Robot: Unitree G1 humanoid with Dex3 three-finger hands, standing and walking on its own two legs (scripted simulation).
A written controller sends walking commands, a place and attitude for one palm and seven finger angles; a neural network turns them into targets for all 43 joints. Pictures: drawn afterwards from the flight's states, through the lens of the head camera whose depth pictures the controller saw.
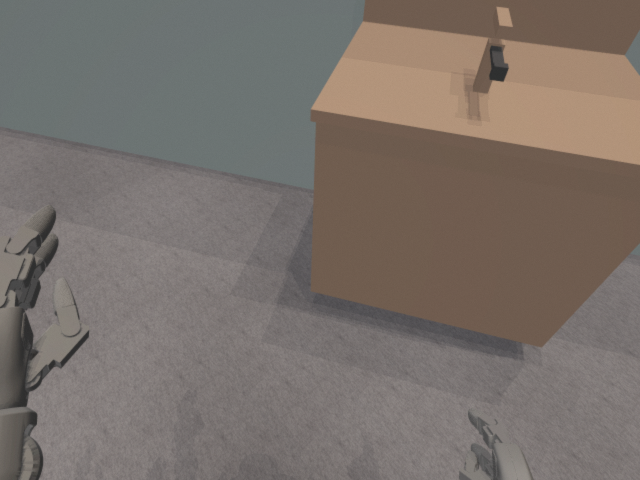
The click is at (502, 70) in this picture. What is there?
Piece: tap's lever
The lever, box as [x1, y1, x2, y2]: [489, 62, 508, 81]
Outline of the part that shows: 494,62 489,77 490,79 503,81 508,68 507,64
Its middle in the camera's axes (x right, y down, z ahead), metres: +0.37 -0.35 +0.80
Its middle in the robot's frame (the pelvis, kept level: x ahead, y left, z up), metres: +0.87 -0.31 +0.15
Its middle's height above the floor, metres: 0.92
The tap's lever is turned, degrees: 0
